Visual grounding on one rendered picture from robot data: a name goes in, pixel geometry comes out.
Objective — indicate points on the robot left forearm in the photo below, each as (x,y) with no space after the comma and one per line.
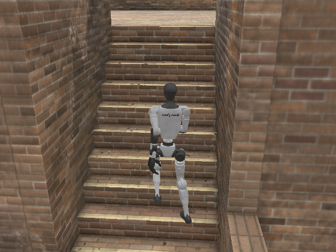
(153,145)

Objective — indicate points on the left robot shin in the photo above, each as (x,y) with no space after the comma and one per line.
(156,180)

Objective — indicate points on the robot shin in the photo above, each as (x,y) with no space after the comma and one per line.
(184,199)
(156,180)

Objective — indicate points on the robot left upper arm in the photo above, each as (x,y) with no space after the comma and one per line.
(154,119)

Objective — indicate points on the robot right upper arm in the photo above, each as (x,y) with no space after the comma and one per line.
(185,118)

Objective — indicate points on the left robot hand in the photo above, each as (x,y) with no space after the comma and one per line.
(151,164)

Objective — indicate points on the right robot shin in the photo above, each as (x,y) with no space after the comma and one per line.
(184,199)

